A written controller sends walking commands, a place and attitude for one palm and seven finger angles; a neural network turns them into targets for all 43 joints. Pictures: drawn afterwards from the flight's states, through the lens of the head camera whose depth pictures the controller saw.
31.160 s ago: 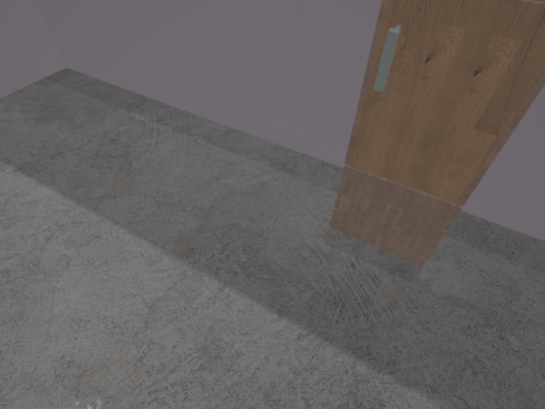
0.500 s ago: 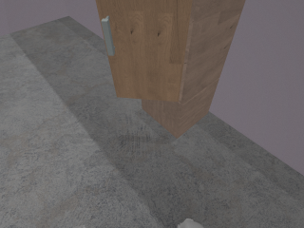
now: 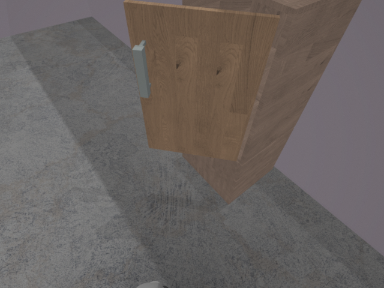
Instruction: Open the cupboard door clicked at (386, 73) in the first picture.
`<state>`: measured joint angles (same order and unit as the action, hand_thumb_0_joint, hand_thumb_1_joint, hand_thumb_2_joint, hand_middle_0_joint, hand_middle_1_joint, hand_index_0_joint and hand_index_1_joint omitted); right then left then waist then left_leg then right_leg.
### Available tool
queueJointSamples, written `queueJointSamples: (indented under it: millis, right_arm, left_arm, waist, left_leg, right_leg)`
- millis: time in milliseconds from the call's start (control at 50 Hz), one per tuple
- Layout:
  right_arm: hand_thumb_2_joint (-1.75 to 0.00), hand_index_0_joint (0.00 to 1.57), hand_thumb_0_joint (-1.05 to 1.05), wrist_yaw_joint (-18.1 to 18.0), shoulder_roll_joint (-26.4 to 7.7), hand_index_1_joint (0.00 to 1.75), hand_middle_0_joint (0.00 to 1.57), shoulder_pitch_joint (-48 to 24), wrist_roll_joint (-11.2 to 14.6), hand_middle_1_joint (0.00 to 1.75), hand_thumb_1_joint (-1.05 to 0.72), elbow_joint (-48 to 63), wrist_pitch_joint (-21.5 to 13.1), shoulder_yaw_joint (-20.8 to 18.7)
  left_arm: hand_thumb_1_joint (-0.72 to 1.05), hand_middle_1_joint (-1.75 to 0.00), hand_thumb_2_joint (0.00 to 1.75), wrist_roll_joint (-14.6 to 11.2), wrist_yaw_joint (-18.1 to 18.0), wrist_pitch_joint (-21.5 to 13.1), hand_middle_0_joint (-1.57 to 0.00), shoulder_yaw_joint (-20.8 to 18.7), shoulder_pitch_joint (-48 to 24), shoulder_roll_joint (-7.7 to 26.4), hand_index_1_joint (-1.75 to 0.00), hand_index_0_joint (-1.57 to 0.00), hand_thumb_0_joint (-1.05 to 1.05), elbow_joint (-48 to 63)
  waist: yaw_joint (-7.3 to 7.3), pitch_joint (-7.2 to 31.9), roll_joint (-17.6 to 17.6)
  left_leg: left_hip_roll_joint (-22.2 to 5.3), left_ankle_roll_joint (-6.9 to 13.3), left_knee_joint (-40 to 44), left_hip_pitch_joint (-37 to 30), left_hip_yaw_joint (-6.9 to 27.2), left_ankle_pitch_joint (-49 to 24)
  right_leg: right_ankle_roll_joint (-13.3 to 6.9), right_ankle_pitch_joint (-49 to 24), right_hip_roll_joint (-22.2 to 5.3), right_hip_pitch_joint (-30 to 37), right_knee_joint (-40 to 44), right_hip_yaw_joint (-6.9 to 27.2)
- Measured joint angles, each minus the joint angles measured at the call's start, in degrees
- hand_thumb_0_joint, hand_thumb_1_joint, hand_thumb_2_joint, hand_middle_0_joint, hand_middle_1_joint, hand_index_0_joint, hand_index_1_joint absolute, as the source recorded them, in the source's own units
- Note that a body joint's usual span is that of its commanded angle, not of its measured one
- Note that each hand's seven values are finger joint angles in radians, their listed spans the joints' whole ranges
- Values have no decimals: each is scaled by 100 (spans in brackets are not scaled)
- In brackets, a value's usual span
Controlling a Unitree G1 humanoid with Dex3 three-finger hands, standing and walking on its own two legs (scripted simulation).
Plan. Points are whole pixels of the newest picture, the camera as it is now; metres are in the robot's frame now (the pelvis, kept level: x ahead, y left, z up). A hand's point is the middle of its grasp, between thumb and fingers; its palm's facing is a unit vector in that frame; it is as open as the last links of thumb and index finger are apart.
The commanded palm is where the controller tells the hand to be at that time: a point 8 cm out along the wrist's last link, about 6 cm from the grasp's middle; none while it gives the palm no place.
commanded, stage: take the last steps up to it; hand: left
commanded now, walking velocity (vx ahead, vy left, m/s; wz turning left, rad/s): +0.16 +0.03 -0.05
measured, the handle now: (144, 69) +0.68 +0.21 +0.08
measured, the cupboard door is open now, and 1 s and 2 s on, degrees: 42 42 42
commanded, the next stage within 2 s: come to a stop and stand still in 0.04 s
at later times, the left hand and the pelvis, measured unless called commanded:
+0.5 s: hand (117, 272) +0.18 +0.20 -0.17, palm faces -0.02 -0.97 -0.24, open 7.3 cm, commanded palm none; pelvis +0.10 +0.01 +0.00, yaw -1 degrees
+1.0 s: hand out of the picture +0.10 +0.22 -0.17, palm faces -0.01 -0.96 -0.27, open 7.3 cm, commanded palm none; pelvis +0.05 +0.03 -0.01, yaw -2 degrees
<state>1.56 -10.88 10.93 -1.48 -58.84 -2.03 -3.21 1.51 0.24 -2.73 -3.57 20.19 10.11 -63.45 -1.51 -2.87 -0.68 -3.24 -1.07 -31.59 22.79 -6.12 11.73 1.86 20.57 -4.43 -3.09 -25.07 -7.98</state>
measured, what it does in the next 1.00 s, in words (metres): steps on the spot: left foot, then right foot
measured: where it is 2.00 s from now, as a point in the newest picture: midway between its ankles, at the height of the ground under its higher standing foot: outside the picture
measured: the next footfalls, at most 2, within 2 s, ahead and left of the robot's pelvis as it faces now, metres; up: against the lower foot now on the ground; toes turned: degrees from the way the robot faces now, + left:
left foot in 0.02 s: +0.13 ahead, +0.13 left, +0.00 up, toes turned +2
right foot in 0.34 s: +0.10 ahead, -0.11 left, +0.00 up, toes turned -3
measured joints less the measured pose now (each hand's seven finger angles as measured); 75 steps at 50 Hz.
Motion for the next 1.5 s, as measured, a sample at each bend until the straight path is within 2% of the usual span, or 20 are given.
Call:
queueJointSamples:
  millis: [40, 100, 160, 240, 340, 420, 520, 580, 620, 660, 700, 740, 760, 800, 840, 900, 1020, 1160, 1320, 1500]
  right_arm:
    - [-90, 19, 0, -48, -66, 30, 20, -95, -45, 30, -92, 128, -133, 5]
    - [-90, 19, 0, -153, 30, 30, 20, -155, -56, 30, -91, 233, -170, 62]
    - [-90, 19, 0, -231, 124, 30, 20, -50, -40, 30, -91, 194, -171, 130]
    - [-90, 20, -1, -342, 151, 30, 20, 118, -14, 30, -94, 4, -122, 170]
    - [-90, 20, 0, -341, 231, 30, 20, 228, 39, 30, -93, -255, 120, 202]
    - [-90, 20, 0, -298, 180, 30, 20, 178, 83, 30, -92, -283, 302, 112]
    - [-90, 20, 0, -301, 120, 30, 20, 201, 125, 30, -91, -235, 435, 37]
    - [-90, 19, 0, -315, 107, 30, 20, 180, 131, 30, -91, -230, 447, 31]
    - [-90, 19, 0, -321, 90, 30, 20, 196, 94, 30, -91, -209, 409, 35]
    - [-90, 19, 0, -327, 116, 30, 20, 199, 47, 30, -91, -177, 400, 50]
    - [-90, 19, 0, -368, 150, 30, 20, 199, 5, 30, -91, -115, 366, 83]
    - [-90, 19, 0, -363, 142, 30, 20, 187, 11, 30, -91, -58, 325, 102]
    - [-90, 20, 0, -329, 93, 30, 20, 175, 29, 30, -90, 5, 323, 103]
    - [-90, 20, 0, -281, 77, 30, 20, 192, 51, 30, -90, 225, 294, 98]
    - [-90, 20, 0, -269, 71, 30, 20, 175, 82, 30, -90, 430, 235, 62]
    - [-90, 20, 0, -260, 89, 30, 20, 103, 72, 30, -90, 553, 198, 43]
    - [-90, 20, 0, -206, 94, 30, 20, 176, 52, 30, -90, 597, 269, 131]
    - [-90, 20, 0, -155, 24, 30, 20, 495, 5, 30, -91, 484, 314, 119]
    - [-90, 19, 0, -187, 27, 30, 20, 972, 3, 30, -91, 63, 291, 152]
    - [-90, 19, 0, -213, 188, 30, 20, 1082, 14, 30, -91, -227, 307, 166]
  left_arm:
    - [92, -30, 90, -22, 9, 96, -20, 18, 147, -28, -30, -20, -1, -60]
    - [92, -30, 90, -15, -15, 241, -20, 44, 23, 23, -30, -20, 0, -94]
    - [91, -30, 90, 2, 14, 253, -20, 53, -227, -1, -30, -20, 0, 11]
    - [91, -30, 90, -31, -36, 230, -19, 115, -551, -104, -30, -20, 0, 235]
    - [94, -30, 90, -24, -114, 287, -20, 116, -771, 56, -30, -20, 1, 379]
    - [93, -30, 90, -4, -121, 349, -20, 146, -899, 23, -30, -20, 0, 417]
    - [92, -30, 90, -12, -186, 342, -20, 137, -1100, -29, -30, -20, 0, 490]
    - [91, -30, 90, -31, -203, 352, -20, 105, -1209, -28, -30, -20, 0, 525]
    - [91, -30, 90, -73, -188, 398, -20, 93, -1250, -14, -30, -21, 0, 543]
    - [91, -30, 90, -83, -192, 484, -20, 81, -1237, 25, -30, -21, 0, 564]
    - [91, -30, 90, -83, -187, 572, -20, 58, -1233, 58, -30, -20, 0, 556]
    - [91, -30, 90, -99, -213, 560, -20, 85, -1233, 59, -30, -20, 0, 525]
    - [91, -30, 90, -102, -242, 488, -20, 131, -1197, 40, -30, -20, 0, 531]
    - [91, -30, 90, -57, -268, 311, -20, 175, -1002, 101, -30, -20, 0, 674]
    - [91, -30, 90, -13, -293, 220, -20, 198, -845, 134, -30, -20, 0, 720]
    - [91, -30, 90, -21, -290, 300, -20, 247, -696, 140, -30, -20, 0, 702]
    - [91, -30, 90, -8, -256, 418, -20, 305, -415, 83, -30, -20, 0, 831]
    - [91, -30, 90, 10, -183, 423, -20, 324, -44, -7, -30, -20, 0, 846]
    - [91, -30, 90, -5, -162, 367, -20, 316, 146, -99, -30, -20, 0, 616]
    - [91, -30, 90, -13, -145, 321, -20, 290, 199, -226, -30, -20, 0, 388]
  waist:
    - [10, 4, 42]
    - [-5, -65, -136]
    - [-16, -42, -147]
    - [34, 9, -75]
    - [99, 45, -162]
    - [215, -11, 83]
    - [288, -107, 112]
    - [263, -173, 2]
    - [256, -182, -39]
    - [198, -157, -132]
    - [209, -131, -146]
    - [226, -106, -60]
    - [217, -103, 44]
    - [197, -60, 15]
    - [220, -93, 21]
    - [243, -125, 19]
    - [162, 82, 237]
    - [199, 340, 221]
    - [230, 339, 145]
    - [241, 251, 91]
  left_leg:
    - [8, 259, 1, -66, 1, -442]
    - [124, 400, -330, -129, -164, 31]
    - [233, 382, 75, -437, -242, 22]
    - [327, 420, 571, -803, -250, -83]
    - [366, 304, 251, -893, -274, 278]
    - [194, 178, -20, -815, -209, 487]
    - [291, -39, -849, -634, 201, 1460]
    - [326, -104, -337, -844, 226, 1096]
    - [295, 78, -7, -940, 188, 280]
    - [323, 281, -27, -973, 101, 504]
    - [315, 342, 28, -971, 87, 591]
    - [274, 319, 50, -896, 137, 526]
    - [219, 304, -58, -809, 164, 534]
    - [240, 263, -531, -522, 114, 609]
    - [293, 200, -621, -522, 180, 764]
    - [383, 328, -563, -655, 99, 669]
    - [288, 306, -406, -684, 118, 403]
    - [342, 287, -116, -501, 214, 243]
    - [341, 282, 130, -444, 333, -41]
    - [382, 239, 153, -294, 463, 143]
  right_leg:
    - [-83, 549, -38, -360, -1106, 86]
    - [-275, 818, -14, -1335, -3325, 434]
    - [-274, 381, -30, -2033, -3978, 424]
    - [-164, 11, -24, -2184, -2812, 403]
    - [-154, -757, 38, -1546, -923, 526]
    - [-271, -444, 198, -1493, -919, 474]
    - [-322, -487, 212, -1397, -782, 362]
    - [-259, -525, 175, -1369, -753, 366]
    - [-188, -482, 162, -1406, -865, 351]
    - [-182, 16, 180, -1521, -1293, 485]
    - [-193, 567, 287, -1670, -1999, 662]
    - [-213, 720, 361, -1694, -2306, 711]
    - [-225, 473, 365, -1593, -2031, 662]
    - [-254, -931, 236, -1333, -1246, 714]
    - [-146, -329, 200, -1289, -1371, 739]
    - [-45, 114, 111, -1221, -1502, 822]
    - [-51, -213, 213, -1114, -1164, 803]
    - [-138, -371, 231, -1304, -939, 783]
    - [-179, -529, 312, -1333, -703, 765]
    - [-229, -506, 369, -1442, -615, 784]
